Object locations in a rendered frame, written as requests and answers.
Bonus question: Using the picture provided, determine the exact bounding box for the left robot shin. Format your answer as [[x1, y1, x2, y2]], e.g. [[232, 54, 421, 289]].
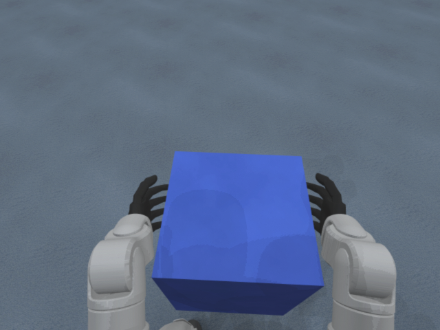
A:
[[173, 318, 192, 326]]

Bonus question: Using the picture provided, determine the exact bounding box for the right robot hand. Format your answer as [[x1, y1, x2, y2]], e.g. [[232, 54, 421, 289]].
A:
[[306, 173, 346, 236]]

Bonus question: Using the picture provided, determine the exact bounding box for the left robot hand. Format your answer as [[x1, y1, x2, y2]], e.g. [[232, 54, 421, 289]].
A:
[[128, 175, 168, 232]]

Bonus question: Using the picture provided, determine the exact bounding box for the right robot forearm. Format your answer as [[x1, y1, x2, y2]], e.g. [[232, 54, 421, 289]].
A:
[[321, 214, 397, 330]]

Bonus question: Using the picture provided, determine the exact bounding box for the left robot forearm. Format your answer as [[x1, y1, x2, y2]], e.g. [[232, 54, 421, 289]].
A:
[[87, 214, 154, 330]]

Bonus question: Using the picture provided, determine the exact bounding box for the carton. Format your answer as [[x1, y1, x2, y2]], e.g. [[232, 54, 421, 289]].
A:
[[151, 151, 325, 316]]

